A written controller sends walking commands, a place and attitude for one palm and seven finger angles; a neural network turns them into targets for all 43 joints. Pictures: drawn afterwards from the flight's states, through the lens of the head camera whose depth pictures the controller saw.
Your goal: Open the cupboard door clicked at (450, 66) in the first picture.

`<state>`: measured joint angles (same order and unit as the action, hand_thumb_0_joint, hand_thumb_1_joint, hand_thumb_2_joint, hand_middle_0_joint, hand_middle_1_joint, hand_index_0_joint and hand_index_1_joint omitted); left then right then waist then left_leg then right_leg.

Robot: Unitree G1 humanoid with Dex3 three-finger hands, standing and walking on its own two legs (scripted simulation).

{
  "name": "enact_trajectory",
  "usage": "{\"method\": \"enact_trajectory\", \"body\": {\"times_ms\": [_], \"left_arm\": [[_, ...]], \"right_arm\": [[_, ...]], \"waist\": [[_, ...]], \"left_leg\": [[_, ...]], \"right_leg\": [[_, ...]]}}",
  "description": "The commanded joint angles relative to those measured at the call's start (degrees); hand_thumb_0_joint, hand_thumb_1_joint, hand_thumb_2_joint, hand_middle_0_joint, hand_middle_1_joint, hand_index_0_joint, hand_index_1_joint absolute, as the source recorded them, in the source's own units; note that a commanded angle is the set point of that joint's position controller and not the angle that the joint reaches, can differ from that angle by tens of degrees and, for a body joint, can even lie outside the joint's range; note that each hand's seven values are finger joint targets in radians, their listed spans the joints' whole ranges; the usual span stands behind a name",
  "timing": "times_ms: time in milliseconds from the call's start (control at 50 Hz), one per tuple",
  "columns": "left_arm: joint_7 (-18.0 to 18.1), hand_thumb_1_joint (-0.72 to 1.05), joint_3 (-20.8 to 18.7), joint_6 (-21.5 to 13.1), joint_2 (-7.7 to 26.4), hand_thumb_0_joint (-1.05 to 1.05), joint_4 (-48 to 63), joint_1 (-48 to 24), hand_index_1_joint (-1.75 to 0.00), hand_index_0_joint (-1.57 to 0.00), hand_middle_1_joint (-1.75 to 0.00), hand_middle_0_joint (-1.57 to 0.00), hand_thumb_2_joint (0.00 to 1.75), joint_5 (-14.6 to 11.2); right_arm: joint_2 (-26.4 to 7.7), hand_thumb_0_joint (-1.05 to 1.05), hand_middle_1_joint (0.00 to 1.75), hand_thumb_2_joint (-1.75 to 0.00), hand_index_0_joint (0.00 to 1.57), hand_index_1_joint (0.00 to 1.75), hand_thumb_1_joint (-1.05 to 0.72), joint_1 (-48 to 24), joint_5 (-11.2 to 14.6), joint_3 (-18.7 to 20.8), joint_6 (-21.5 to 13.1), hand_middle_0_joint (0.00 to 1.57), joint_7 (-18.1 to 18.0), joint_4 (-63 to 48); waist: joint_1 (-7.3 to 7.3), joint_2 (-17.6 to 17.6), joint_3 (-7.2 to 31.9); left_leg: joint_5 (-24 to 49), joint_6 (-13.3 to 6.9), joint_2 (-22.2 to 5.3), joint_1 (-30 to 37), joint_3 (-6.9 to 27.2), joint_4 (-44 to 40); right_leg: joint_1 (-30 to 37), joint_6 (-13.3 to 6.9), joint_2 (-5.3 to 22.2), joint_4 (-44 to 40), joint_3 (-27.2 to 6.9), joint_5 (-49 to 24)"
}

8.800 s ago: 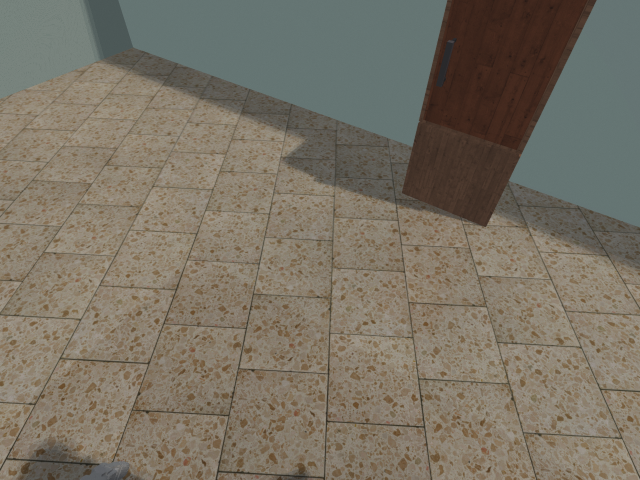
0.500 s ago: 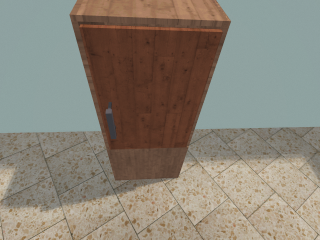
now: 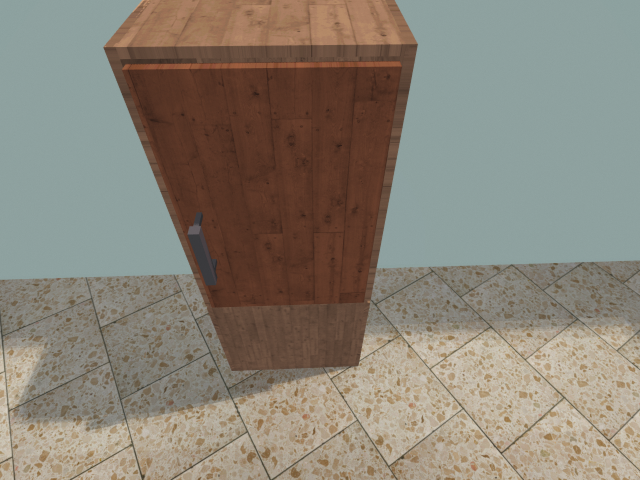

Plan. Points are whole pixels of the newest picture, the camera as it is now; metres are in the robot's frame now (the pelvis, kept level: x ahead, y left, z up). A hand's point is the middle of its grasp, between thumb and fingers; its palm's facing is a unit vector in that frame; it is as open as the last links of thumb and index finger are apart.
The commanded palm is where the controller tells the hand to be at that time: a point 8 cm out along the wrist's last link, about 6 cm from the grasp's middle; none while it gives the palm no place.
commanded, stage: come to a stop and stand still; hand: left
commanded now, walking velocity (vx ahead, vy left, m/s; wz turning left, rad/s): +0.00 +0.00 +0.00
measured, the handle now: (205, 249) +0.53 +0.25 -0.10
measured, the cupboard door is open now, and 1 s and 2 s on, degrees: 0 0 0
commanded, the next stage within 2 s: look again from close up in 0.20 s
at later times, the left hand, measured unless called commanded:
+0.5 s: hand out of the picture +0.01 +0.20 -0.18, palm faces +0.06 -0.97 -0.23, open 7.4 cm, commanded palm none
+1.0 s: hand out of the picture +0.00 +0.25 -0.17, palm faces +0.14 -0.97 -0.17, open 7.4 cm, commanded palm +0.06 +0.29 -0.08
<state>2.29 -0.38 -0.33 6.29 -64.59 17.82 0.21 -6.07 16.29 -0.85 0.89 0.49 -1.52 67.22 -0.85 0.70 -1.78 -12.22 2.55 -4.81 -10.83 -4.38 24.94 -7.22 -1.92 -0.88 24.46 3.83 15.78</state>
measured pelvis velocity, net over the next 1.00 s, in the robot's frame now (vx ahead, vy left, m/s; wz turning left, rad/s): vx -0.04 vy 0.07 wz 0.01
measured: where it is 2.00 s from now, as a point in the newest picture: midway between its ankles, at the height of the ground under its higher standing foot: outside the picture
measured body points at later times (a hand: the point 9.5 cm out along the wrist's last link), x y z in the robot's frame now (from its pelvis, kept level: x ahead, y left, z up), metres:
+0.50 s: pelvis +0.00 +0.02 -0.01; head +0.00 +0.01 +0.44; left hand +0.00 +0.25 -0.16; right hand +0.03 -0.21 -0.16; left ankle +0.01 +0.15 -0.74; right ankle -0.03 -0.09 -0.74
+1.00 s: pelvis -0.04 +0.07 -0.01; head -0.04 +0.09 +0.44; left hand -0.01 +0.30 -0.15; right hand -0.01 -0.17 -0.15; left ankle +0.01 +0.15 -0.74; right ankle -0.03 -0.09 -0.74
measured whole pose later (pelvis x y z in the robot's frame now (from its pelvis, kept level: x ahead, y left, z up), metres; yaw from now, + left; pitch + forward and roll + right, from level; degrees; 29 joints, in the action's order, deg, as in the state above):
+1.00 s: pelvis -0.04 +0.07 -0.01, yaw +1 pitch -2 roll -1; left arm 3.1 -1.6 6.2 9.6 -38.7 25.0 -2.8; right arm -9.5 18.3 0.6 -0.5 -2.8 -1.4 55.1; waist -0.1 -1.6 -2.7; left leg -11.6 -3.3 -0.1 -15.9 -6.0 29.6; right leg -11.9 1.9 4.0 28.4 2.2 14.1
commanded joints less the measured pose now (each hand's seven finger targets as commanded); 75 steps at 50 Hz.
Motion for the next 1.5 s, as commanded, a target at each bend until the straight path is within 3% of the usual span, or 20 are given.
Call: {"method": "enact_trajectory", "body": {"times_ms": [0, 260, 280, 320, 360, 420, 560, 900, 920, 940, 960, 980, 1000, 1060, 1100, 1160, 1220, 1280, 1400, 1480], "left_arm": [[0.33, 0.90, -0.77, -0.93, 5.21, 0.00, 1.56, 4.55, -0.30, -0.20, -0.30, -0.20, 0.90, 0.32], [0.38, 0.90, -0.71, -0.94, 4.35, 0.00, 0.55, 6.34, -0.30, -0.20, -0.30, -0.20, 0.90, 0.54], [0.49, 0.90, -0.35, -1.96, 16.44, 0.00, 6.14, 2.93, -0.30, -0.20, -0.30, -0.20, 0.90, 1.77], [0.69, 0.90, -1.99, -2.56, 10.93, 0.00, 5.34, 3.96, -0.30, -0.20, -0.30, -0.20, 0.90, 1.17], [0.65, 0.90, -1.38, -2.34, 8.96, 0.00, 5.54, 5.51, -0.30, -0.20, -0.30, -0.20, 0.90, 0.87], [0.56, 0.90, -1.33, -1.64, 8.69, 0.00, 6.51, 3.84, -0.30, -0.20, -0.30, -0.20, 0.90, 0.94], [0.40, 0.90, -1.13, -0.56, 9.64, 0.00, 8.49, 2.93, -0.30, -0.20, -0.30, -0.20, 0.90, 0.77], [-0.07, 0.90, -0.64, 0.33, 7.84, 0.00, 7.36, 4.42, -0.30, -0.20, -0.30, -0.20, 0.90, 1.28], [2.01, 0.90, 0.19, -0.48, 9.45, 0.00, 5.94, 5.70, -0.30, -0.20, -0.30, -0.20, 0.90, 1.78], [2.95, 0.88, -10.94, -13.10, 24.10, 0.00, 98.87, -38.75, -0.32, -0.20, -0.32, -0.20, 0.89, -9.82], [4.70, 0.85, -7.24, -10.36, 18.83, 0.00, 83.96, -8.25, -0.33, -0.20, -0.33, -0.20, 0.88, -5.70], [7.25, 0.83, -3.31, -7.56, 14.01, 0.00, 79.09, -7.74, -0.34, -0.21, -0.34, -0.21, 0.87, -6.35], [6.88, 0.81, 4.25, -1.92, -1.47, 0.00, 61.37, 10.48, -0.36, -0.21, -0.36, -0.21, 0.86, -7.65], [4.13, 0.74, 1.53, -10.56, 2.82, 0.00, 67.24, 0.38, -0.40, -0.21, -0.40, -0.21, 0.83, -9.33], [1.26, 0.69, -3.56, -17.97, 5.01, 0.00, 54.11, -1.04, -0.43, -0.22, -0.43, -0.22, 0.81, -9.31], [-8.55, 0.62, -5.83, -31.92, 4.35, 0.00, 49.03, 7.14, -0.48, -0.22, -0.48, -0.22, 0.78, -11.56], [-17.56, 0.55, -11.80, -36.19, 10.73, 0.00, 47.75, 10.34, -0.53, -0.22, -0.53, -0.22, 0.75, -12.51], [-19.19, 0.48, -11.92, -31.50, 13.27, 0.00, 58.62, 2.62, -0.57, -0.23, -0.57, -0.23, 0.72, -14.34], [-12.03, 0.34, -11.48, -35.35, 17.51, 0.00, 94.41, -10.21, -0.66, -0.24, -0.66, -0.24, 0.66, -15.05], [-13.70, 0.25, -6.51, -36.07, 14.23, 0.00, 84.63, -5.99, -0.72, -0.25, -0.72, -0.25, 0.62, -14.56]], "right_arm": [[-4.15, 0.00, 0.30, -0.90, 0.20, 0.30, -0.90, 3.77, 0.29, 0.89, -0.25, 0.20, -0.62, -1.06], [-4.88, 0.00, 0.30, -0.90, 0.20, 0.30, -0.90, 2.07, 0.31, 0.55, -0.65, 0.20, -0.96, -1.54], [-11.85, 0.00, 0.30, -0.90, 0.20, 0.30, -0.90, -0.62, -0.33, 0.85, -1.33, 0.20, 0.00, -9.06], [-8.56, 0.00, 0.30, -0.90, 0.20, 0.30, -0.90, -0.34, -0.81, 2.11, -2.72, 0.20, -0.97, -8.93], [-6.25, 0.00, 0.30, -0.90, 0.20, 0.30, -0.90, 2.57, -0.39, 1.45, -2.42, 0.20, -1.14, -9.32], [-7.21, 0.00, 0.30, -0.90, 0.20, 0.30, -0.90, 2.16, -0.42, 1.67, -1.60, 0.20, -0.65, -10.20], [-9.17, 0.00, 0.30, -0.90, 0.20, 0.30, -0.90, 0.47, -0.39, 1.49, -1.22, 0.20, -0.20, -10.54], [-10.76, 0.00, 0.30, -0.90, 0.20, 0.30, -0.90, 0.07, -0.09, 1.74, -1.01, 0.20, 0.55, -10.37], [-12.11, 0.00, 0.30, -0.90, 0.20, 0.30, -0.90, -3.58, 0.52, 0.90, -1.82, 0.20, 0.46, -13.84], [-18.43, 0.00, 0.30, -0.90, 0.20, 0.30, -0.90, -2.00, 3.53, 1.46, -10.50, 0.20, -1.28, -33.43], [-13.83, 0.00, 0.30, -0.90, 0.20, 0.30, -0.90, -5.59, 3.82, -1.18, -16.32, 0.20, -2.97, -29.67], [-13.98, 0.00, 0.30, -0.90, 0.20, 0.30, -0.90, -5.97, 4.32, -0.66, -18.60, 0.20, -3.50, -26.37], [-12.59, 0.00, 0.30, -0.90, 0.20, 0.30, -0.90, -4.17, 4.58, -0.54, -18.52, 0.20, -2.57, -24.52], [-15.76, 0.00, 0.30, -0.90, 0.20, 0.30, -0.90, -5.34, 3.26, 0.41, -19.90, 0.20, -2.44, -30.27], [-15.94, 0.00, 0.30, -0.90, 0.20, 0.30, -0.90, -5.71, 1.92, 1.25, -19.43, 0.20, -1.31, -31.86], [-15.82, 0.00, 0.30, -0.90, 0.20, 0.30, -0.90, -8.52, 0.15, 3.37, -19.74, 0.20, 0.80, -35.98], [-16.50, 0.00, 0.30, -0.90, 0.20, 0.30, -0.90, -9.72, 0.97, 4.31, -18.19, 0.20, 2.73, -42.97], [-17.15, 0.00, 0.30, -0.90, 0.20, 0.30, -0.90, -12.04, 2.98, 3.26, -16.23, 0.20, 2.20, -49.10], [-15.38, 0.00, 0.30, -0.90, 0.20, 0.30, -0.90, -8.52, 1.66, 1.92, -16.43, 0.20, -1.25, -48.97], [-16.17, 0.00, 0.30, -0.90, 0.20, 0.30, -0.90, -7.57, 1.39, 0.63, -17.40, 0.20, -2.33, -44.96]], "waist": [[0.08, -2.36, -2.92], [0.58, -0.78, -2.92], [-0.73, 0.24, -8.84], [-0.13, 5.70, 5.06], [0.24, -1.23, 8.17], [0.03, -9.30, 1.53], [0.92, 0.49, -2.62], [1.25, 2.40, -2.92], [2.60, 0.12, -6.17], [-5.87, 10.19, 25.95], [1.52, 16.99, 22.52], [-0.73, 13.47, 18.04], [-1.44, 8.02, 7.46], [-2.79, 2.78, -2.11], [-3.19, -10.47, -2.17], [2.24, -20.56, 6.28], [5.74, -8.22, 14.62], [6.10, 3.90, 15.63], [0.79, 12.30, 24.35], [-3.89, 7.41, 16.20]], "left_leg": [[5.22, -1.79, -1.62, 2.48, 1.73, -2.14], [7.07, -2.02, -2.22, 3.35, 2.37, -3.91], [8.52, -2.46, 0.28, -0.92, 5.52, -1.51], [11.16, -3.33, -0.66, 1.81, 3.84, 3.64], [8.00, -3.12, 0.31, -0.05, 3.16, 5.38], [3.76, -3.47, 0.78, -3.30, 2.81, 4.65], [8.95, -4.12, -1.25, -3.29, 4.35, 1.28], [-12.68, -4.70, -2.81, -6.97, 8.75, -10.51], [2.62, -3.25, -2.59, -7.45, 4.27, 3.09], [4.80, -1.97, 3.16, 11.95, 6.93, -1.86], [0.98, -0.30, -0.92, 14.26, 9.46, -5.87], [-11.38, 1.55, -0.20, 5.84, 10.94, -8.33], [-16.13, -0.32, 0.07, -0.71, 11.37, -8.99], [-20.34, -1.80, 3.02, -12.96, 10.26, 1.94], [-20.80, -1.69, 4.41, -22.29, 9.64, 12.31], [-18.95, -1.67, 5.25, -34.19, 5.80, 24.90], [-15.07, -2.40, 6.45, -37.99, 3.65, 31.78], [-35.16, -2.41, 6.26, -39.88, 7.27, 25.72], [-34.25, -4.02, 3.94, -33.27, 12.25, 29.69], [-33.90, -4.21, 4.10, -38.82, 13.75, 34.40]], "right_leg": [[-5.12, 0.25, 7.74, -7.22, -7.07, -12.62], [-3.86, 0.53, 7.33, -6.86, -5.86, -13.62], [-7.12, 0.57, 6.00, -5.40, -4.54, -11.73], [-2.01, -1.59, 9.01, -0.51, -8.45, -24.39], [1.50, -1.60, 9.96, 0.49, -7.66, -30.55], [-2.23, -1.21, 9.46, -0.52, -6.74, -24.18], [-5.95, 0.22, 6.63, 0.37, -5.00, -10.65], [-4.68, 2.30, 5.66, -1.19, -2.67, -1.31], [-8.16, 1.17, 8.13, -2.57, -5.76, -8.24], [-5.26, 0.36, 1.86, 3.84, 1.82, -9.70], [-11.30, -0.47, 1.16, 10.56, 1.60, 1.50], [-15.31, 0.19, 0.42, 13.23, 2.30, 5.31], [-19.78, 0.44, 0.52, 14.19, 2.76, 6.52], [-24.43, 0.98, 0.72, 9.99, 2.72, 9.33], [-34.65, 1.15, 0.73, 13.93, 2.76, 18.23], [-42.20, 0.43, 0.27, 23.32, 0.21, 27.74], [-39.94, -0.83, 0.82, 29.95, -3.25, 20.98], [-44.68, -0.64, 0.82, 32.36, -3.51, 31.69], [-49.76, -0.79, -0.94, 36.81, -3.07, 23.70], [-55.49, -0.10, -1.96, 36.70, -1.71, 24.05]]}}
